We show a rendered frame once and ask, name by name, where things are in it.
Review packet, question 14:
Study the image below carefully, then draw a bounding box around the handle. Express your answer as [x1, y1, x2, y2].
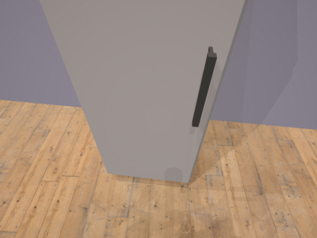
[192, 47, 217, 127]

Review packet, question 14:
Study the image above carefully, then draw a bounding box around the fridge door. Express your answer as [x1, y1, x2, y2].
[40, 0, 245, 183]

